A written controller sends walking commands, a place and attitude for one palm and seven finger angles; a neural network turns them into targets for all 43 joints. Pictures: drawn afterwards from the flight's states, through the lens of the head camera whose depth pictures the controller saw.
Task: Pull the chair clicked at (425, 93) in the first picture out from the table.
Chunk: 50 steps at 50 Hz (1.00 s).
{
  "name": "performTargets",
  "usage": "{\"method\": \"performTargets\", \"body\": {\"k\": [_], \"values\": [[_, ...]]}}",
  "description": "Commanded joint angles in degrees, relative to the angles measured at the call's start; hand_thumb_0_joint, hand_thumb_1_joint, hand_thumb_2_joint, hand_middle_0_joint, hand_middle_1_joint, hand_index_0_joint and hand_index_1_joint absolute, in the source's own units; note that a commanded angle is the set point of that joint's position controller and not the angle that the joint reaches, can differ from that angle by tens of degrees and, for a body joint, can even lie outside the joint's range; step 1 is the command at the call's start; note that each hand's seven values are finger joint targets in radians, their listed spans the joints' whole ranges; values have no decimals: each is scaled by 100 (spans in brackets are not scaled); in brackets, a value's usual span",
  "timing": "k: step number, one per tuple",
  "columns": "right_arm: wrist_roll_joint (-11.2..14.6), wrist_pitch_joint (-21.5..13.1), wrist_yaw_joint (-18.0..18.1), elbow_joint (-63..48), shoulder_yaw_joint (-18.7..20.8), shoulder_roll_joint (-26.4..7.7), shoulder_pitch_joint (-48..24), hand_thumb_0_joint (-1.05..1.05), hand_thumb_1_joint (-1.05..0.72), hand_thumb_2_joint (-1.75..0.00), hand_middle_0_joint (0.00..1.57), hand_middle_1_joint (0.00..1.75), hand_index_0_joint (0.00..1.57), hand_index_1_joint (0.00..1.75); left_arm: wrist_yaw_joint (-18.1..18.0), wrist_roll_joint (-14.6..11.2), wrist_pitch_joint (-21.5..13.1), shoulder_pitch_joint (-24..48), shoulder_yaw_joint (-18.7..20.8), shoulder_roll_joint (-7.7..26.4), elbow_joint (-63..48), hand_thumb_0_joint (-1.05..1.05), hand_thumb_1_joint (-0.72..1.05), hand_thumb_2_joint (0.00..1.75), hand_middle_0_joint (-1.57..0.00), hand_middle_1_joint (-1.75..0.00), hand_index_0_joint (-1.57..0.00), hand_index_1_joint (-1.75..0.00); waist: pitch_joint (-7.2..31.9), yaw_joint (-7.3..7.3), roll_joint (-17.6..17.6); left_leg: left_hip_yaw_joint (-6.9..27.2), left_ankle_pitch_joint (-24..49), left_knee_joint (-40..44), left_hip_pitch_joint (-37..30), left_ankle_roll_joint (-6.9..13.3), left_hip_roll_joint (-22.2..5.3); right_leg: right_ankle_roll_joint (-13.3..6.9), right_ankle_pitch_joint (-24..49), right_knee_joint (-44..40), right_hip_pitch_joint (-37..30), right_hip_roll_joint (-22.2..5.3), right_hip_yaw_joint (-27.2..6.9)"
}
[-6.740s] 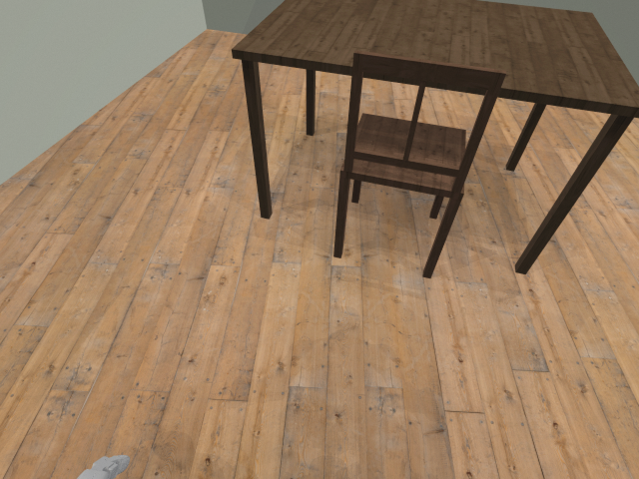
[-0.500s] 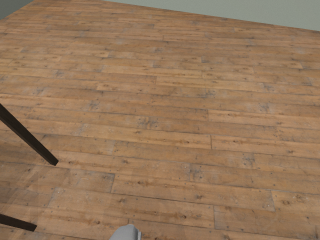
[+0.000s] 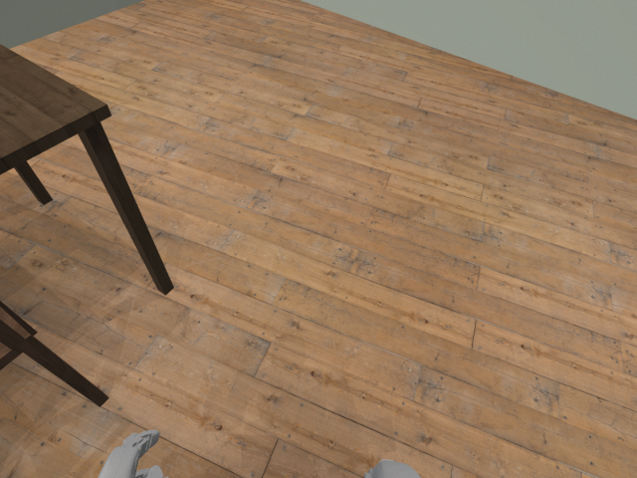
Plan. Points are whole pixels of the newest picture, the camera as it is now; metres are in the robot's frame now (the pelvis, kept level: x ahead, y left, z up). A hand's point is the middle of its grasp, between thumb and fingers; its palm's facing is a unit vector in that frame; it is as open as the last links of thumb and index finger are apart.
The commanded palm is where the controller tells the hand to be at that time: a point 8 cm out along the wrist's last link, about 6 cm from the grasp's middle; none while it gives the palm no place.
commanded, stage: turn to face it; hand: left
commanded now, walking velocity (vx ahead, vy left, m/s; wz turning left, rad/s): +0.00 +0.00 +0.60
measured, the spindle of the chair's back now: out of the picture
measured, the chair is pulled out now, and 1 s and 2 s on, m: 0.00 0.00 0.00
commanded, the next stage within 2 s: take the last steps up to it in 1.44 s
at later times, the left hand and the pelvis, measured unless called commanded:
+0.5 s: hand out of the picture +0.00 +0.18 -0.16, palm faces +0.32 -0.91 -0.27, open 7.4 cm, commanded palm none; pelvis -0.01 -0.03 +0.00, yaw +19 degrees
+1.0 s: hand out of the picture -0.05 +0.26 -0.16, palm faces +0.60 -0.77 -0.24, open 7.4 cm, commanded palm none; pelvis -0.02 +0.02 +0.00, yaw +36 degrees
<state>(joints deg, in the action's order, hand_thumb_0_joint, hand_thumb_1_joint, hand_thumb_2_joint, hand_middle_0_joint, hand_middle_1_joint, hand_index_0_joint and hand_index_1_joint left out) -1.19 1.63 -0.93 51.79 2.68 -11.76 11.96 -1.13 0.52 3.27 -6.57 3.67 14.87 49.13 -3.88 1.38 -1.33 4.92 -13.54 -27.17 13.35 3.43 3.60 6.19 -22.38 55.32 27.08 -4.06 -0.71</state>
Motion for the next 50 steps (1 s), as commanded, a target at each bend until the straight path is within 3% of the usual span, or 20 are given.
{"method": "performTargets", "body": {"k": [1, 4, 6, 7, 8, 9, 10, 11, 14, 20, 25, 28, 29, 30, 31, 32, 35, 37, 40, 50], "values": [[-23, -61, 129, -365, 425, -1312, 174, 0, -90, -90, 20, 30, 20, 30, -26, -15, -188, 184, 105, 389, -588, 0, 90, 90, -20, -30, -20, -30, 533, 75, 987, 1753, 2615, 509, -424, 706, -1489, -64, -164, -710, -131, 172, -15], [-24, -39, 129, -394, 450, -1327, 59, 0, -90, -90, 20, 30, 20, 30, -47, -49, -242, -101, 99, 377, -564, 0, 90, 90, -20, -30, -20, -30, 675, -52, 1091, 1930, 2910, 254, -189, 624, -1363, -150, 26, -1620, -858, 366, 55], [31, -29, 116, -420, 445, -1233, 6, 0, -90, -90, 20, 30, 20, 30, -72, -60, -316, -448, 126, 462, -492, 0, 90, 90, -20, -30, -20, -30, 824, -238, 780, 1890, 2294, -132, 359, 340, -1087, -190, 979, -2907, -1879, 296, 58], [85, -45, 89, -416, 418, -997, 92, 0, -90, -90, 20, 30, 20, 30, -97, -24, -386, -651, 176, 712, -443, 0, 90, 90, -20, -30, -20, -30, 1021, -314, 193, 1571, 1222, -637, 1013, 0, -782, -322, 1416, -3638, -2811, -322, -447], [132, -54, 73, -528, 348, -582, 243, 0, -90, -90, 20, 30, 20, 30, -150, 76, -434, -712, 280, 1306, -471, 0, 90, 90, -20, -30, -20, -30, 1108, -320, -1586, 348, -1490, -2050, 2188, -529, 81, -935, 2232, -3904, -3552, -2013, -2087], [39, -17, 94, -569, 419, -871, 162, 0, -90, -90, 20, 30, 20, 30, -147, 51, -386, -789, 254, 1331, -491, 0, 90, 90, -20, -30, -20, -30, 1050, -341, -1202, 96, -2248, -3246, 2103, -595, -4, -1501, 2660, -3795, -2716, -2639, -2123], [-1, 39, 59, -494, 427, -860, 150, 0, -90, -90, 20, 30, 20, 30, -143, 37, -368, -505, 178, 1055, -555, 0, 90, 90, -20, -30, -20, -30, 730, -180, -541, 190, -1821, -3903, 2040, -603, -163, -1555, 2442, -3792, -2227, -2229, -1493], [-3, 97, 27, -351, 435, -817, 244, 0, -90, -90, 20, 30, 20, 30, -137, 21, -396, -225, 158, 868, -570, 0, 90, 90, -20, -30, -20, -30, 664, -31, -960, 133, -1573, -4159, 2048, -645, -296, -1368, 2313, -3820, -2062, -1898, -1196], [-1, 171, -76, -196, 403, -762, 289, 0, -90, -90, 20, 30, 20, 30, -92, 24, -400, -54, 51, 579, -581, 0, 90, 90, -20, -30, -20, -30, 282, 74, -842, -247, -770, -4479, 1998, -766, -451, -1124, 2473, -3699, -1786, -1310, -96], [22, 229, -111, -310, 335, -691, -336, 0, -90, -90, 20, 30, 20, 30, -100, 93, -364, -684, 125, 809, -323, 0, 90, 90, -20, -30, -20, -30, 101, -226, -954, -600, -948, -3495, 1842, -844, -603, -1259, 2209, -3744, -1919, -1558, 230], [68, 105, -122, -442, 217, -582, -654, 0, -90, -90, 20, 30, 20, 30, -72, 135, -314, -922, 215, 1056, -181, 0, 90, 90, -20, -30, -20, -30, 437, -410, -1142, -1034, -1210, -1904, 1176, -733, -510, -1287, 3195, -3177, -2259, -1729, 585], [60, 34, -93, -415, 235, -702, -302, 0, -90, -90, 20, 30, 20, 30, -44, 99, -265, -927, 247, 1069, -89, 0, 90, 90, -20, -30, -20, -30, 665, -229, -1035, -1163, -470, -633, 302, -610, -401, -947, 3181, -2465, -2060, -1662, 940], [46, -20, -94, -322, 289, -925, 109, 0, -90, -90, 20, 30, 20, 30, -38, 48, -237, -882, 251, 1006, -111, 0, 90, 90, -20, -30, -20, -30, 940, 27, -449, -922, 390, 218, -533, -532, -528, -693, 2725, -1657, -1629, -1559, 1113], [8, -90, -53, -292, 453, -1605, 489, 0, -90, -90, 20, 30, 20, 30, 5, -7, -212, -932, 202, 680, -284, 0, 90, 90, -20, -30, -20, -30, 1256, 244, 1261, 855, 2102, 521, -1663, 37, -1832, -219, 528, -291, -156, -830, 1324], [62, -85, 8, -200, 551, -2058, 896, 0, -90, -90, 20, 30, 20, 30, -1, 10, -188, -526, 70, 383, -538, 0, 90, 90, -20, -30, -20, -30, 1296, 438, 2103, 1984, 4437, 561, -1787, 705, -2788, -8, -1840, 690, 786, -325, 798], [47, -54, 30, -116, 520, -1978, 945, 0, -90, -90, 20, 30, 20, 30, -18, 42, -142, -415, 98, 555, -543, 0, 90, 90, -20, -30, -20, -30, 1298, 402, 1360, 1539, 4056, 401, -1583, 956, -2870, -141, -1553, 1193, 724, -467, 342], [14, -93, 153, -323, 355, -1425, 124, 0, -90, -90, 20, 30, 20, 30, -2, 51, -133, -266, 153, 549, -264, 0, 90, 90, -20, -30, -20, -30, 619, 118, 1205, 999, 3175, 572, -820, 545, -1941, -95, -366, 1519, 829, -440, 51], [30, -126, 150, -404, 284, -1295, -116, 0, -90, -90, 20, 30, 20, 30, 37, 43, -141, -535, 154, 550, -136, 0, 90, 90, -20, -30, -20, -30, 582, -70, 1058, 682, 3098, 620, -700, 418, -1615, -48, 33, 1417, 607, -338, 134], [43, -136, 142, -400, 285, -1268, -36, 0, -90, -90, 20, 30, 20, 30, 26, 47, -123, -603, 158, 559, -97, 0, 90, 90, -20, -30, -20, -30, 613, -95, 930, 742, 2677, 776, -644, 414, -1509, 20, 311, 1199, 466, -259, 96], [-17, -58, 146, -286, 374, -1276, 398, 0, -90, -90, 20, 30, 20, 30, -38, 2, -160, 176, 118, 472, -458, 0, 90, 90, -20, -30, -20, -30, 499, 138, 994, 1981, 1936, 765, -666, 747, -1528, -8, -182, -166, 318, 33, -95]]}}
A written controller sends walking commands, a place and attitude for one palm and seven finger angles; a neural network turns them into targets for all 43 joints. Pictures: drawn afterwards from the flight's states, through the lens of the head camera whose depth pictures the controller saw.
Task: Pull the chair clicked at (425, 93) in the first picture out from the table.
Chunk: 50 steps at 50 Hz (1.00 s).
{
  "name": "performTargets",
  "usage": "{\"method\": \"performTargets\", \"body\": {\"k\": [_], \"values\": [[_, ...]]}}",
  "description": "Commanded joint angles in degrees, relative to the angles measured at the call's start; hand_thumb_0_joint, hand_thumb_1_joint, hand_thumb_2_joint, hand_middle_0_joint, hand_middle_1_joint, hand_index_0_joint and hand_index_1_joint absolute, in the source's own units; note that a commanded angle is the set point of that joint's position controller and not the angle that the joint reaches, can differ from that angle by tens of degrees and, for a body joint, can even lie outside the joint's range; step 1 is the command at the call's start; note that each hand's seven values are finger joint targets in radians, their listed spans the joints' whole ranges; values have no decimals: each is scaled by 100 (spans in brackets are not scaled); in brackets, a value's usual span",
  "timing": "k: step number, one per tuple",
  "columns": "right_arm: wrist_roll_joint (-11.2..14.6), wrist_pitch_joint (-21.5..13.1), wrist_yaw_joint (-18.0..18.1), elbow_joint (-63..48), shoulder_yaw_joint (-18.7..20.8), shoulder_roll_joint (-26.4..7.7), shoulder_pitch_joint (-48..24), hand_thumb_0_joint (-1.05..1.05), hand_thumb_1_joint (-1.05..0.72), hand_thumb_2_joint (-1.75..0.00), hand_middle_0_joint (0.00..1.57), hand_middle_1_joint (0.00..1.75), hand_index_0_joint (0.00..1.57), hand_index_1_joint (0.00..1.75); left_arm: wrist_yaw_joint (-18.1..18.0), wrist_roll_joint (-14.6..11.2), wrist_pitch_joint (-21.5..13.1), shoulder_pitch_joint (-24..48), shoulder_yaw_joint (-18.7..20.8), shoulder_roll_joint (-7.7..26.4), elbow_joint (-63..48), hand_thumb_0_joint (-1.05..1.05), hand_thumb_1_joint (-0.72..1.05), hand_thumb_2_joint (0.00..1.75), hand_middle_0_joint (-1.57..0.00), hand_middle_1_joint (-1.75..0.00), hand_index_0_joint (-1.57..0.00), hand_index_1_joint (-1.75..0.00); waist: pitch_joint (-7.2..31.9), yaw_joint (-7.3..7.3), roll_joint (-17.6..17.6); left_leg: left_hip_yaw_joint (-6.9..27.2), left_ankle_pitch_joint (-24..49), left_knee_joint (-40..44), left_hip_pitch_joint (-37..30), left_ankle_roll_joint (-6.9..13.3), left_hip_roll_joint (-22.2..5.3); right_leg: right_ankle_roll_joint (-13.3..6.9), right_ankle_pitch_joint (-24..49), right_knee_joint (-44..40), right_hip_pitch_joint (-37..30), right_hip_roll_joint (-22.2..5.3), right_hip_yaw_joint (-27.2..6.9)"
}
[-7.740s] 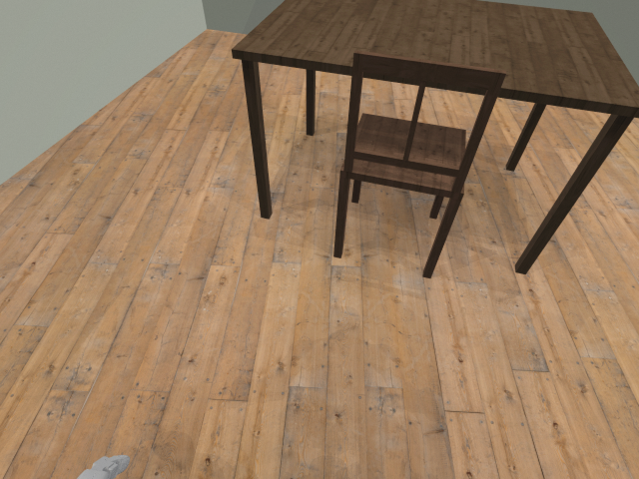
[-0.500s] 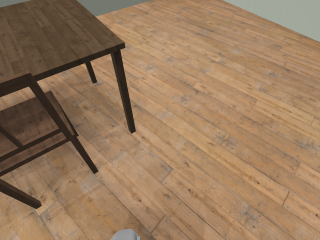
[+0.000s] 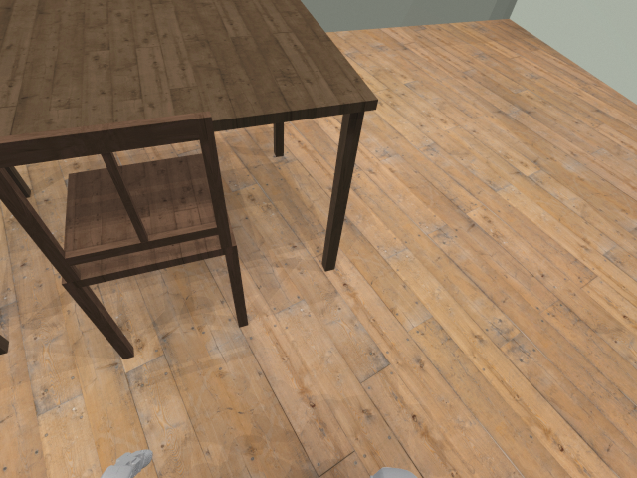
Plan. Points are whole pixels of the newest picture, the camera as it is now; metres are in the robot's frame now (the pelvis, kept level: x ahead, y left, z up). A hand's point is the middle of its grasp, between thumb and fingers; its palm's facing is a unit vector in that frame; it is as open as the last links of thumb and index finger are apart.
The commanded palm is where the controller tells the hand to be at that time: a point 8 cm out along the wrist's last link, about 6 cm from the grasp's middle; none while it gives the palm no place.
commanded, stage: turn to face it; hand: left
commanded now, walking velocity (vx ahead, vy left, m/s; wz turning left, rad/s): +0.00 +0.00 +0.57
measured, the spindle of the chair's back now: (127, 200) +0.62 +0.41 -0.12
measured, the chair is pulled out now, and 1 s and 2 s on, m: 0.00 0.00 0.00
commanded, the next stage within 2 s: take the last steps up to it in 0.44 s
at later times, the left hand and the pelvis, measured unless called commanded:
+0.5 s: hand out of the picture +0.00 +0.16 -0.16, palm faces +0.27 -0.93 -0.26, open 7.4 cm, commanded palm none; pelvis -0.01 -0.04 +0.00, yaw +16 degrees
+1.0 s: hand out of the picture +0.01 +0.21 -0.17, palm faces +0.35 -0.92 -0.19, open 7.4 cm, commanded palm none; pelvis +0.04 +0.02 +0.00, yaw +19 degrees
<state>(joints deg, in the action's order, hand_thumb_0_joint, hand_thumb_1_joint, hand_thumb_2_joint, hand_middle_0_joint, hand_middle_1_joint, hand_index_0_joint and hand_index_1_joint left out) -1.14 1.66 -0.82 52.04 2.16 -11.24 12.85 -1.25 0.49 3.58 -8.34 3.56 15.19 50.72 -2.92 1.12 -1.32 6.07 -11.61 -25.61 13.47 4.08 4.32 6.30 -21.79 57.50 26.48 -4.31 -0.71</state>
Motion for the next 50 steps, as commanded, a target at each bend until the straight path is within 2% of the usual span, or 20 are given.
{"method": "performTargets", "body": {"k": [1, 5, 8, 9, 10, 11, 12, 15, 25, 27, 29, 30, 31, 32, 33, 34, 37, 40, 43, 50], "values": [[-27, -50, 138, -319, 434, -1334, 293, 0, -90, -90, 20, 30, 20, 30, -33, -7, -197, 339, 115, 416, -639, 0, 90, 90, -20, -30, -20, -30, 451, 151, 1016, 1945, 1844, 540, -646, 690, -1575, -42, -291, -582, 251, 118, -95], [-35, -10, 141, -336, 459, -1305, 172, 0, -90, -90, 20, 30, 20, 30, -64, -51, -245, 67, 85, 343, -626, 0, 90, 90, -20, -30, -20, -30, 692, 33, 998, 2151, 2358, 270, -346, 625, -1392, -182, -204, -1624, -671, 411, -41], [41, 3, 107, -351, 441, -1149, 48, 0, -90, -90, 20, 30, 20, 30, -105, -58, -341, -447, 126, 485, -507, 0, 90, 90, -20, -30, -20, -30, 872, -222, 729, 1936, 1686, -210, 395, 203, -991, -258, 1024, -3427, -2099, 328, -47], [102, -6, 77, -349, 397, -841, 221, 0, -90, -90, 20, 30, 20, 30, -134, -18, -410, -581, 174, 793, -493, 0, 90, 90, -20, -30, -20, -30, 1022, -252, -170, 1427, 314, -918, 1277, -160, -609, -469, 1160, -4087, -3096, -569, -837], [99, -15, 86, -469, 353, -548, 274, 0, -90, -90, 20, 30, 20, 30, -160, 67, -424, -550, 256, 1225, -528, 0, 90, 90, -20, -30, -20, -30, 842, -259, -1603, 167, -1979, -2283, 2327, -621, 221, -1150, 1727, -4185, -3268, -2124, -2317], [9, 30, 102, -470, 447, -882, 179, 0, -90, -90, 20, 30, 20, 30, -154, 44, -371, -547, 214, 1178, -574, 0, 90, 90, -20, -30, -20, -30, 698, -259, -992, 181, -2240, -3373, 2007, -588, 4, -1554, 1877, -4171, -2205, -2431, -2113], [-14, 95, 64, -374, 461, -867, 253, 0, -90, -90, 20, 30, 20, 30, -155, 36, -367, -174, 164, 907, -645, 0, 90, 90, -20, -30, -20, -30, 426, -31, -593, 225, -1776, -3959, 1914, -591, -119, -1545, 1501, -4250, -1730, -1975, -1533], [-34, 184, -34, -142, 424, -793, 351, 0, -90, -90, 20, 30, 20, 30, -104, 21, -398, 218, 68, 507, -654, 0, 90, 90, -20, -30, -20, -30, -66, 149, -826, -149, -992, -4514, 1857, -676, -386, -1271, 1537, -4172, -1290, -1214, -554], [68, 92, -5, -213, 206, -496, -523, 0, -90, -90, 20, 30, 20, 30, -74, 146, -395, -946, 170, 881, -95, 0, 90, 90, -20, -30, -20, -30, 207, -376, -1086, -815, -1579, -2103, 1079, -722, -384, -1475, 3605, -3553, -2150, -1382, -80], [83, 35, 28, -139, 174, -467, -321, 0, -90, -90, 20, 30, 20, 30, -76, 139, -378, -926, 189, 909, -20, 0, 90, 90, -20, -30, -20, -30, 424, -298, -1171, -943, -1313, -1387, 587, -672, -313, -1381, 3847, -3283, -2161, -1345, 20], [55, -61, 41, 35, 145, -552, 194, 0, -90, -90, 20, 30, 20, 30, -51, 68, -349, -818, 175, 816, 66, 0, 90, 90, -20, -30, -20, -30, 613, -19, -922, -935, -227, 1, -556, -556, -312, -960, 2453, -2913, -1647, -1144, 263], [20, -149, 54, 117, 202, -911, 491, 0, -90, -90, 20, 30, 20, 30, -17, 11, -320, -871, 115, 574, 42, 0, 90, 90, -20, -30, -20, -30, 869, 97, 33, -334, -54, 521, -1396, -374, -859, -713, 1161, -2132, -975, -794, 558], [-45, -191, 78, 126, 343, -1516, 766, 0, -90, -90, 20, 30, 20, 30, 48, 1, -310, -941, 18, 145, -99, 0, 90, 90, -20, -30, -20, -30, 883, 219, 1901, 1647, 291, 858, -2025, 252, -2290, -373, -1036, -892, 526, -42, 1023], [-49, -150, 98, 204, 379, -1667, 1048, 0, -90, -90, 20, 30, 20, 30, 42, 78, -315, -487, -21, 195, -220, 0, 90, 90, -20, -30, -20, -30, 540, 419, 1686, 2084, -50, 1154, -1591, 749, -2669, -472, -1533, -110, 902, 51, 574], [-58, -149, 107, 133, 332, -1628, 928, 0, -90, -90, 20, 30, 20, 30, 91, 101, -347, -374, -13, 240, -300, 0, 90, 90, -20, -30, -20, -30, 236, 337, 1206, 1959, -874, 1271, -1277, 909, -2741, -567, -1246, 242, 1072, -152, 404], [-65, -220, 172, 219, 257, -1273, 783, 0, -90, -90, 20, 30, 20, 30, 97, 144, -342, -254, 9, 203, -107, 0, 90, 90, -20, -30, -20, -30, 68, 313, 1570, 1731, -1023, 1427, -1077, 729, -2273, -556, -854, 440, 1166, -130, 238], [-9, -346, 224, 186, 77, -775, 420, 0, -90, -90, 20, 30, 20, 30, 216, 106, -400, -647, -22, 191, 288, 0, 90, 90, -20, -30, -20, -30, -279, 9, 1177, 791, -74, 1467, -787, 564, -1749, -553, 197, 607, 913, -151, 207], [37, -441, 229, 291, 91, -768, 624, 0, -90, -90, 20, 30, 20, 30, 226, 101, -394, -833, -55, 121, 456, 0, 90, 90, -20, -30, -20, -30, -203, -65, 805, 440, 425, 1531, -915, 605, -1719, -443, 537, 482, 861, -154, 267], [44, -487, 242, 451, 122, -696, 925, 0, -90, -90, 20, 30, 20, 30, 229, 101, -390, -588, -48, 123, 404, 0, 90, 90, -20, -30, -20, -30, -359, 7, 647, 489, 573, 1637, -1157, 715, -1828, -385, 717, 176, 1136, -211, 254], [-41, -510, 258, 754, 148, -716, 1239, 0, -90, -90, 20, 30, 20, 30, 267, 53, -451, 140, -56, -118, 176, 0, 90, 90, -20, -30, -20, -30, -647, 157, 811, 299, 1029, 1479, -1162, 743, -1982, -476, 662, -1420, 779, -189, 439]]}}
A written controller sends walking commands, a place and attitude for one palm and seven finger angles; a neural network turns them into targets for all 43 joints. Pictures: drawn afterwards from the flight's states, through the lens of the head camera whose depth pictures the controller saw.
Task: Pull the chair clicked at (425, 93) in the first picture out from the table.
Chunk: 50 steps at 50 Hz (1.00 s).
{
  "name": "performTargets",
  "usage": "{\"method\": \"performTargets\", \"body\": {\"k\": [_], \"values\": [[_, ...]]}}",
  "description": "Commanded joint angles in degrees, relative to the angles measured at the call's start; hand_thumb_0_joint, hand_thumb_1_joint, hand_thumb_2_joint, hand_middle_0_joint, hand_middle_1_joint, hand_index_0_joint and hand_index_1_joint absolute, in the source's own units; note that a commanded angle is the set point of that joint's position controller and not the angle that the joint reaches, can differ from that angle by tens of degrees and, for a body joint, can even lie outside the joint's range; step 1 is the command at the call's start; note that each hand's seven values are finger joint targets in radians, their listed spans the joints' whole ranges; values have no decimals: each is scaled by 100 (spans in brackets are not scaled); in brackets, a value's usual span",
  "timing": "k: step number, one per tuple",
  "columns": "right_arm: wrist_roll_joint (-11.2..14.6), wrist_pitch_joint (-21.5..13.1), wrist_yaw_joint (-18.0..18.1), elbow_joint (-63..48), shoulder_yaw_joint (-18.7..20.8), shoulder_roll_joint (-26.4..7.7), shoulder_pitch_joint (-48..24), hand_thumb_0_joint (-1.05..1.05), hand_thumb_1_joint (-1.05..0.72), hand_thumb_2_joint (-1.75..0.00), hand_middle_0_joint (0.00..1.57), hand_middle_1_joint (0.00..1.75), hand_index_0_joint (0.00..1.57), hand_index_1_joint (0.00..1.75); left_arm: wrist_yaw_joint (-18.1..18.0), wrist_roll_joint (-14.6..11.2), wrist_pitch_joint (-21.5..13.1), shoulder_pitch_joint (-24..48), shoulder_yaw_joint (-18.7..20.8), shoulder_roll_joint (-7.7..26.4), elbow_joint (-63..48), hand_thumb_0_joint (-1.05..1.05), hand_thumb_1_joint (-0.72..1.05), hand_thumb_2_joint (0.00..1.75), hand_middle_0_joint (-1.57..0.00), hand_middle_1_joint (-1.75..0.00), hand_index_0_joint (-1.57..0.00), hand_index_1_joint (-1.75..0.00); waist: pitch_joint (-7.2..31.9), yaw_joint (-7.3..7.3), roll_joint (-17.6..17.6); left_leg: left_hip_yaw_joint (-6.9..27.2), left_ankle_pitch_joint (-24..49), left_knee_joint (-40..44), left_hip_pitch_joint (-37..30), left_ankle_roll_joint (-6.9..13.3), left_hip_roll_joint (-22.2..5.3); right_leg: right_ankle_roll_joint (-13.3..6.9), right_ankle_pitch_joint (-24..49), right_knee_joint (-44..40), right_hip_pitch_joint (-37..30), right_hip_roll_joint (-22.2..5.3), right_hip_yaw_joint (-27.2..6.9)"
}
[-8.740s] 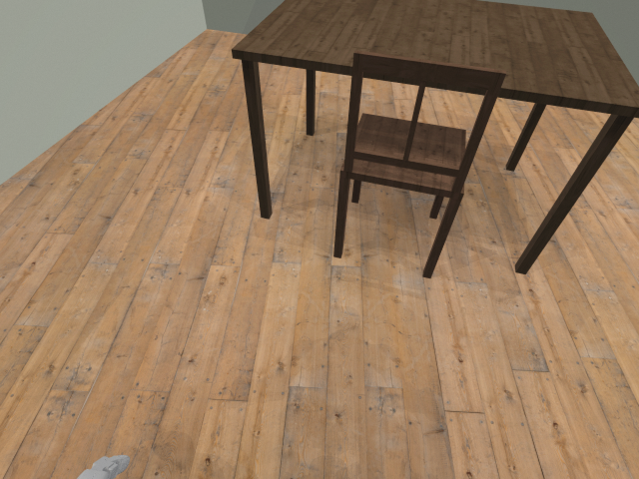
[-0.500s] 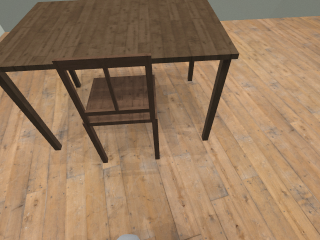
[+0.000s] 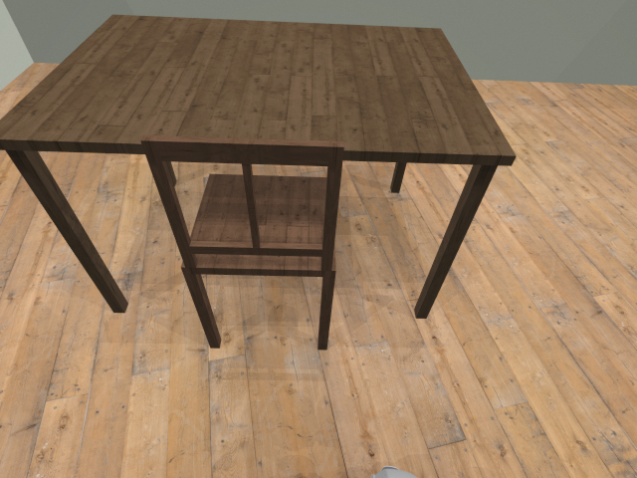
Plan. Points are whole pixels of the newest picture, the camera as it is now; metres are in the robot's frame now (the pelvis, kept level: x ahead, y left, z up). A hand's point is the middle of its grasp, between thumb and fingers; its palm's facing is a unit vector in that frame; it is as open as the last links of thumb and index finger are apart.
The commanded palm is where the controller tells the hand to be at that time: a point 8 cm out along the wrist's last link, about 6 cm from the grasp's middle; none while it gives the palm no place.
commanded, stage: take the last steps up to it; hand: left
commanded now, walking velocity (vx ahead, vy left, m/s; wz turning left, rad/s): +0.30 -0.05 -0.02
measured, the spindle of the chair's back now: (252, 207) +0.67 +0.18 -0.11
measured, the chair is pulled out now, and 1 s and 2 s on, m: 0.00 0.00 0.00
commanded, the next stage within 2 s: come to a stop and stand still in 0.50 s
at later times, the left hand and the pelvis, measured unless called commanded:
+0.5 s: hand out of the picture +0.16 +0.11 -0.17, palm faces +0.08 -0.98 -0.18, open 7.3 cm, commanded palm none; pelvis +0.16 -0.06 +0.00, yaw +1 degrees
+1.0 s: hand (237, 424) +0.24 +0.14 -0.18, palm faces +0.07 -0.97 -0.25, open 7.4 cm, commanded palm none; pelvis +0.21 -0.06 +0.00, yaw +0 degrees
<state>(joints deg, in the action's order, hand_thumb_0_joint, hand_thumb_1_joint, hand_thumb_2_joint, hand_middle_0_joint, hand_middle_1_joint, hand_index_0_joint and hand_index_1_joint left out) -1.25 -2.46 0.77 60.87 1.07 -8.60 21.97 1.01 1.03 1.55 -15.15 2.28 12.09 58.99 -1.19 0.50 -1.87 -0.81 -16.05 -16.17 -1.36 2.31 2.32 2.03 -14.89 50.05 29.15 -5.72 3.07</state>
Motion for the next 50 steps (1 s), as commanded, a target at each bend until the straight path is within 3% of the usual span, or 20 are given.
{"method": "performTargets", "body": {"k": [1, 3, 5, 6, 7, 8, 10, 12, 15, 25, 29, 30, 31, 32, 33, 34, 36, 40, 45, 50], "values": [[-39, -92, 101, -82, 257, -1007, 361, 0, -90, -90, 20, 30, 20, 30, 48, -3, -275, 859, 64, 164, -650, 0, 90, 90, -20, -30, -20, -30, -772, 246, 926, 923, 1646, 412, 297, 873, -1748, -88, -39, -907, 337, 25, 146], [-53, -85, 96, -18, 272, -1009, 357, 0, -90, -90, 20, 30, 20, 30, 56, -10, -322, 731, 105, 188, -602, 0, 90, 90, -20, -30, -20, -30, -670, 164, 782, 857, 1753, 147, 538, 798, -1732, -207, 13, -1344, -330, 177, 245], [-18, -80, 102, 42, 247, -991, 250, 0, -90, -90, 20, 30, 20, 30, 45, 9, -385, -114, 182, 287, -297, 0, 90, 90, -20, -30, -20, -30, -334, -249, 495, 506, 2083, -788, 1028, 581, -1436, -314, 400, -1980, -1772, 430, 399], [28, -106, 69, 61, 225, -865, 285, 0, -90, -90, 20, 30, 20, 30, 10, 36, -467, -863, 248, 533, -61, 0, 90, 90, -20, -30, -20, -30, 123, -571, 51, 218, 1951, -1914, 1494, 355, -1086, -457, 398, -2268, -2928, 178, -8], [95, -149, 15, -45, 163, -535, 467, 0, -90, -90, 20, 30, 20, 30, -68, 84, -544, -1594, 399, 1060, 139, 0, 90, 90, -20, -30, -20, -30, 774, -766, -1202, -354, 233, -3634, 2716, 59, -375, -1011, 175, -2783, -4163, -1242, -2003], [116, -109, 17, -211, 167, -569, 359, 0, -90, -90, 20, 30, 20, 30, -106, -29, -519, -1859, 433, 1390, 160, 0, 90, 90, -20, -30, -20, -30, 888, -738, -1377, -93, -1773, -5082, 3226, 76, -152, -1447, -103, -3635, -3922, -2071, -3273], [70, -74, -29, -188, 248, -594, -175, 0, -90, -90, 20, 30, 20, 30, -142, -61, -478, -880, 361, 973, -25, 0, 90, 90, -20, -30, -20, -30, 52, -529, -518, 242, -1010, -5748, 3529, 179, -621, -1442, -1749, -4076, -2586, -1718, -2835], [1, 30, -59, -133, 232, -422, -88, 0, -90, -90, 20, 30, 20, 30, -182, -43, -500, -193, 195, 484, -207, 0, 90, 90, -20, -30, -20, -30, -267, -101, -48, 262, -299, -5508, 3200, 65, -837, -1205, -939, -4125, -1611, -1323, -1704], [-33, 178, -75, 24, 207, -194, 349, 0, -90, -90, 20, 30, 20, 30, -204, -8, -552, -12, 96, 213, -187, 0, 90, 90, -20, -30, -20, -30, -332, 224, -349, 58, 40, -4844, 2754, -118, -866, -1050, -15, -4243, -1014, -940, -598], [-1, 32, -136, -345, 166, -133, -874, 0, -90, -90, 20, 30, 20, 30, -192, 22, -599, -802, 104, 313, 253, 0, 90, 90, -20, -30, -20, -30, -325, -205, -368, -328, 96, -2417, 2795, -244, -701, -1243, 1694, -3803, -2192, -982, -540], [-3, -44, -97, -220, 139, -222, -646, 0, -90, -90, 20, 30, 20, 30, -222, 7, -521, -774, 110, 305, 349, 0, 90, 90, -20, -30, -20, -30, -256, -55, -286, -474, 465, -1376, 1691, -186, -493, -1018, 1585, -3163, -1973, -799, -343], [-10, -85, -65, -101, 140, -325, -325, 0, -90, -90, 20, 30, 20, 30, -227, -16, -499, -754, 83, 210, 366, 0, 90, 90, -20, -30, -20, -30, -114, 95, -58, -351, 823, -962, 1054, -158, -501, -870, 1595, -2576, -1749, -573, -200], [-37, -143, -4, 14, 177, -630, 117, 0, -90, -90, 20, 30, 20, 30, -229, -40, -479, -840, 29, -3, 350, 0, 90, 90, -20, -30, -20, -30, 270, 204, 721, 393, 2121, -768, 236, 72, -1158, -590, 1221, -1569, -1282, -108, 85], [-20, -122, 74, 41, 199, -944, 294, 0, -90, -90, 20, 30, 20, 30, -243, -107, -467, -1030, -52, -250, 350, 0, 90, 90, -20, -30, -20, -30, 622, 124, 1546, 1414, 4050, -634, -303, 615, -2174, -281, -558, -801, -752, 328, 422], [39, -48, 132, 44, 160, -917, 153, 0, -90, -90, 20, 30, 20, 30, -297, -102, -421, -1051, -99, -216, 380, 0, 90, 90, -20, -30, -20, -30, 572, 33, 1462, 1408, 5495, -561, -23, 959, -2544, -200, -2035, -273, -833, 308, 113], [34, -37, 214, 64, 44, -724, -178, 0, -90, -90, 20, 30, 20, 30, -350, -99, -350, -1014, -98, -212, 482, 0, 90, 90, -20, -30, -20, -30, 506, -58, 1339, 1099, 6111, -520, 236, 939, -2361, -131, -2065, -244, -1025, 185, -195], [47, 18, 275, 7, 19, -598, -610, 0, -90, -90, 20, 30, 20, 30, -375, -77, -237, -937, -95, -185, 587, 0, 90, 90, -20, -30, -20, -30, 92, -136, 1156, 723, 6027, -454, 557, 772, -2122, -89, -1611, -435, -1101, 68, -273], [82, 167, 306, -82, 213, -866, -753, 0, -90, -90, 20, 30, 20, 30, -361, -32, -23, -817, -2, -23, 454, 0, 90, 90, -20, -30, -20, -30, 200, -55, 631, 613, 5565, -443, 469, 765, -2156, -23, -1106, -293, -973, 171, -178], [16, 306, 264, -315, 330, -975, -1131, 0, -90, -90, 20, 30, 20, 30, -331, 6, 177, -612, 148, 29, 130, 0, 90, 90, -20, -30, -20, -30, 114, -142, 882, 384, 3794, -291, 1200, 815, -2121, -7, -1073, 642, -783, 279, -332], [-30, 344, 141, -402, 361, -953, -1332, 0, -90, -90, 20, 30, 20, 30, -309, -10, 78, -496, 95, -12, -58, 0, 90, 90, -20, -30, -20, -30, 90, -170, 1434, 421, 1733, -217, 1524, 612, -1847, -69, -856, -721, -1302, 273, -85]]}}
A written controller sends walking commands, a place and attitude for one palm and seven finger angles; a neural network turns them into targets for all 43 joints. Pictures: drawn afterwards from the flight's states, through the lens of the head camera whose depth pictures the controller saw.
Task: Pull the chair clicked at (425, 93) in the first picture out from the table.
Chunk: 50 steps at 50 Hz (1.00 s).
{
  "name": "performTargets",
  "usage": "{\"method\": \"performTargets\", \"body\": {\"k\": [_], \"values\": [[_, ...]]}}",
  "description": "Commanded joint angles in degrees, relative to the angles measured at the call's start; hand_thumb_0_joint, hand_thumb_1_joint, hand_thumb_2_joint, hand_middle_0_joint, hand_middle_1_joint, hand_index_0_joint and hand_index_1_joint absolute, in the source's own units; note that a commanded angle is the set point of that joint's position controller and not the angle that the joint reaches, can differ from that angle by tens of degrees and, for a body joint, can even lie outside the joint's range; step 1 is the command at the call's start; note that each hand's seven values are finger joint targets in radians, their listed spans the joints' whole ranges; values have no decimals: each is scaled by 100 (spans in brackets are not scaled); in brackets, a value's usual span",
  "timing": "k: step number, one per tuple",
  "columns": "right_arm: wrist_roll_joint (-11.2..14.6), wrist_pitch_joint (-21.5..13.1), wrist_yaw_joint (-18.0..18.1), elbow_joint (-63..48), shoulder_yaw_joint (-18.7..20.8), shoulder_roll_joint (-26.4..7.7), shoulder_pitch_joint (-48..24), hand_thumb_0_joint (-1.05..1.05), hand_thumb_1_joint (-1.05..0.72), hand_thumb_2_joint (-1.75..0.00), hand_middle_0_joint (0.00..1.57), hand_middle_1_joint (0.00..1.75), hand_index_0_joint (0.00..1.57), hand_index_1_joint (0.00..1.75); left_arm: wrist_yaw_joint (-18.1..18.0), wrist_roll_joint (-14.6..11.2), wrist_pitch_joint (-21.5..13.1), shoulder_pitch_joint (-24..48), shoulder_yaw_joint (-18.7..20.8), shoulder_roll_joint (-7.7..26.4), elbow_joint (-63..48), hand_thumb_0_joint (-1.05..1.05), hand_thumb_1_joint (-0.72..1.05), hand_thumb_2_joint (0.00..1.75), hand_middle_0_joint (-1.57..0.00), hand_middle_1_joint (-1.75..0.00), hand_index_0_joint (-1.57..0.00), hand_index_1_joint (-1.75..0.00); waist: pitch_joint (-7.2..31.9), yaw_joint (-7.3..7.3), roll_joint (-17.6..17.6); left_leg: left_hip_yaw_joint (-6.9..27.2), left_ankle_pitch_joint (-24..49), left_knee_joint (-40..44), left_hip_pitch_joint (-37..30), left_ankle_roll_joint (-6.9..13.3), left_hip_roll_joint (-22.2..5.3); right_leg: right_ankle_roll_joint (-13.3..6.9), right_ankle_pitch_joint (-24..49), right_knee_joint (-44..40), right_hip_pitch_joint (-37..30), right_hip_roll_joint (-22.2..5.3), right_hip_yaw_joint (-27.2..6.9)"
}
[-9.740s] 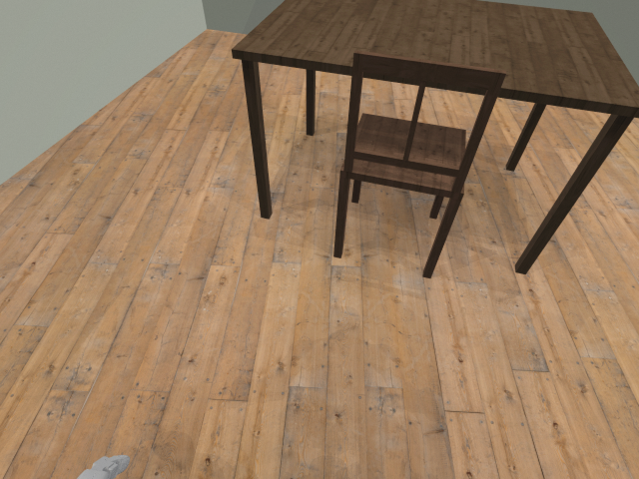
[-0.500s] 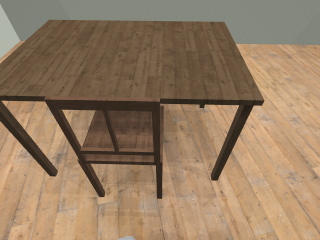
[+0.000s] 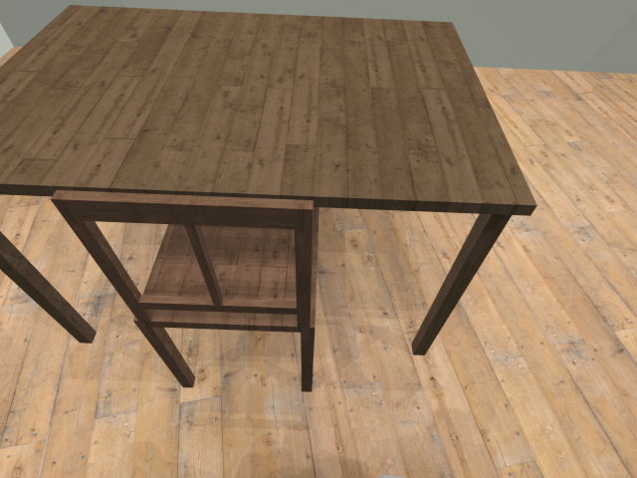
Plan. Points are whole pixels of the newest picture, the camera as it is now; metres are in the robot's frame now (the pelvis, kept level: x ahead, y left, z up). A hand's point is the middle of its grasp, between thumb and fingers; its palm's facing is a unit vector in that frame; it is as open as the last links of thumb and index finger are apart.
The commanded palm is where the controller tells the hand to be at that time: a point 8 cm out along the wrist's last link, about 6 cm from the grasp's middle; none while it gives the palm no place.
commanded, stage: come to a stop and stand still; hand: left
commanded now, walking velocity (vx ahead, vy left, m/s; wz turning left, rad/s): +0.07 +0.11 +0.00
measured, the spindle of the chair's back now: (206, 266) +0.46 +0.24 -0.11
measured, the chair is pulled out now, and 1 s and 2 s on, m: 0.00 0.00 0.00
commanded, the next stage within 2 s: look again from close up in 0.98 s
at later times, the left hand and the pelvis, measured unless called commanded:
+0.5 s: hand out of the picture -0.04 +0.15 -0.14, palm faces +0.12 -0.94 -0.31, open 7.4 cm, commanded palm none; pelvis -0.03 -0.04 +0.01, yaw +1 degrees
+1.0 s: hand out of the picture -0.04 +0.19 -0.17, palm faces +0.05 -0.98 -0.22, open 7.4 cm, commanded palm none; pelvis -0.04 +0.02 +0.00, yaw +1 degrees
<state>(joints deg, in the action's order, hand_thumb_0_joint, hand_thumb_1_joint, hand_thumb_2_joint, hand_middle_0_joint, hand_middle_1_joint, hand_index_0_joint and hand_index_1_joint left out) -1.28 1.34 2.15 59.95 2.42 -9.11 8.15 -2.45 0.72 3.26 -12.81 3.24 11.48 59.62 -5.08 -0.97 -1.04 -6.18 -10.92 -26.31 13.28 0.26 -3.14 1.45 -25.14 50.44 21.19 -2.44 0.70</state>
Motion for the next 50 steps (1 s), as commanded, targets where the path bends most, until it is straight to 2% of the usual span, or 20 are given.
{"method": "performTargets", "body": {"k": [1, 3, 4, 5, 6, 7, 12, 17, 29, 31, 33, 34, 35, 36, 39, 43, 45, 47, 48, 50], "values": [[-7, -31, -21, -297, 216, -880, 74, 0, -90, -90, 20, 30, 20, 30, 34, 16, -153, -884, -11, 62, -75, 0, 90, 90, -20, -30, -20, -30, 611, -97, 1261, 905, 714, 607, 141, 690, -1184, -4, 561, -1424, -879, -53, 177], [84, -17, -87, -221, 166, -542, 336, 0, -90, -90, 20, 30, 20, 30, 8, 86, -318, -998, -30, 376, 9, 0, 90, 90, -20, -30, -20, -30, 697, -110, 96, 498, -455, -278, 321, 138, -398, -18, 1569, -3065, -1382, -293, -220], [139, 17, -114, -308, 86, -191, 480, 0, -90, -90, 20, 30, 20, 30, -3, 112, -401, -717, -16, 791, -78, 0, 90, 90, -20, -30, -20, -30, 522, 76, -1141, 255, -1489, -718, 703, -146, 45, -347, 1578, -3555, -1061, -1336, -1482], [93, 76, -144, -412, 102, -344, 281, 0, -90, -90, 20, 30, 20, 30, 23, 84, -386, -542, 8, 1016, -219, 0, 90, 90, -20, -30, -20, -30, 231, -45, -1218, 385, -1834, -1123, 548, -161, 103, -770, 1264, -3931, -336, -1799, -1868], [62, 109, -185, -416, 122, -387, 207, 0, -90, -90, 20, 30, 20, 30, 36, 96, -356, -377, 2, 1062, -291, 0, 90, 90, -20, -30, -20, -30, 106, -40, -714, 551, -1820, -1516, 476, -136, 92, -948, 621, -4052, -23, -1816, -1790], [26, 141, -181, -392, 133, -436, 133, 0, -90, -90, 20, 30, 20, 30, 17, 84, -394, -339, 69, 1049, -267, 0, 90, 90, -20, -30, -20, -30, -9, -80, -1177, 641, -1649, -1801, 834, -130, 110, -919, 827, -4053, -143, -1709, -2054], [14, 158, -226, -241, 204, -674, 603, 0, -90, -90, 20, 30, 20, 30, -25, 42, -414, -494, 132, 911, -320, 0, 90, 90, -20, -30, -20, -30, 188, -76, -711, 794, -929, -3041, 1483, -243, 214, -952, 2299, -3544, -1185, -1570, -1315], [-24, 214, -222, -448, 200, -648, 427, 0, -90, -90, 20, 30, 20, 30, -112, 62, -430, -999, 180, 844, -199, 0, 90, 90, -20, -30, -20, -30, 516, -283, -639, 904, -894, -3345, 1908, -394, 206, -1035, 3084, -3277, -1946, -1701, -1311], [84, 17, -195, -351, 60, -435, 679, 0, -90, -90, 20, 30, 20, 30, 22, 126, -308, -558, 168, 931, -210, 0, 90, 90, -20, -30, -20, -30, 404, -61, -1179, 345, -756, -616, -63, -221, 350, -800, 1116, -3508, -647, -1166, -966], [103, -86, -145, -154, 21, -481, 1049, 0, -90, -90, 20, 30, 20, 30, 27, 55, -259, -410, 109, 757, -164, 0, 90, 90, -20, -30, -20, -30, 406, 138, -651, 390, -113, 477, -1061, -177, 250, -487, 566, -3062, 28, -839, -707], [42, -148, -95, -236, 136, -1108, 1083, 0, -90, -90, 20, 30, 20, 30, 55, 7, -198, -651, 16, 255, -205, 0, 90, 90, -20, -30, -20, -30, 342, 103, 1402, 2072, -854, 1405, -548, 209, -1122, -105, -13, -1771, 263, -91, 38], [20, -100, -82, -349, 102, -1201, 764, 0, -90, -90, 20, 30, 20, 30, 37, 21, -191, -618, -17, 169, -185, 0, 90, 90, -20, -30, -20, -30, -20, 20, 1583, 2352, -1282, 1796, 365, 576, -1431, -46, -210, -1280, 26, -6, 169], [-17, -83, -67, -431, 50, -1116, 508, 0, -90, -90, 20, 30, 20, 30, 58, 40, -223, -664, -24, 133, -168, 0, 90, 90, -20, -30, -20, -30, -219, -99, 1083, 2174, -1671, 1831, 1030, 712, -1339, -66, 26, -1006, -294, -35, 102], [-3, -142, -48, -355, 1, -863, 367, 0, -90, -90, 20, 30, 20, 30, 47, 92, -173, -566, -36, 119, -6, 0, 90, 90, -20, -30, -20, -30, -307, -74, 1582, 2021, -1506, 2018, 859, 623, -1035, -52, 101, -812, -241, -84, 61], [34, -157, 23, -254, -78, -663, 447, 0, -90, -90, 20, 30, 20, 30, 77, 55, -192, -697, -62, 183, 134, 0, 90, 90, -20, -30, -20, -30, -243, -110, 1326, 1579, 57, 1603, 410, 696, -830, -73, 210, -579, -172, -109, -32], [51, -204, 54, -62, -71, -667, 800, 0, -90, -90, 20, 30, 20, 30, 55, 2, -286, -626, -147, 107, 189, 0, 90, 90, -20, -30, -20, -30, 242, -15, 755, 1389, 2100, 923, -568, 779, -806, -6, 470, -1817, -462, -86, 69], [94, -231, 57, 5, -81, -615, 836, 0, -90, -90, 20, 30, 20, 30, 23, -6, -354, -859, -153, 142, 316, 0, 90, 90, -20, -30, -20, -30, 472, -113, 397, 1263, 1971, 500, -480, 508, -554, -26, 1610, -2920, -1159, -152, -104], [138, -251, 26, 37, -119, -412, 873, 0, -90, -90, 20, 30, 20, 30, 1, 0, -428, -776, -173, 332, 379, 0, 90, 90, -20, -30, -20, -30, 484, 48, 12, 982, 1151, 438, -352, 152, -188, -259, 2704, -3019, -1333, -589, -575], [147, -245, 1, 74, -122, -393, 947, 0, -90, -90, 20, 30, 20, 30, 2, -11, -423, -681, -186, 395, 344, 0, 90, 90, -20, -30, -20, -30, 408, 78, 91, 1015, 763, 611, -293, 118, -143, -309, 2635, -3008, -1321, -674, -506], [99, -213, 15, 196, -122, -434, 970, 0, -90, -90, 20, 30, 20, 30, 7, -25, -466, -593, -206, 271, 397, 0, 90, 90, -20, -30, -20, -30, 378, 115, -681, 929, 787, 561, -514, 52, -170, -347, 2619, -3026, -1131, -572, -492]]}}
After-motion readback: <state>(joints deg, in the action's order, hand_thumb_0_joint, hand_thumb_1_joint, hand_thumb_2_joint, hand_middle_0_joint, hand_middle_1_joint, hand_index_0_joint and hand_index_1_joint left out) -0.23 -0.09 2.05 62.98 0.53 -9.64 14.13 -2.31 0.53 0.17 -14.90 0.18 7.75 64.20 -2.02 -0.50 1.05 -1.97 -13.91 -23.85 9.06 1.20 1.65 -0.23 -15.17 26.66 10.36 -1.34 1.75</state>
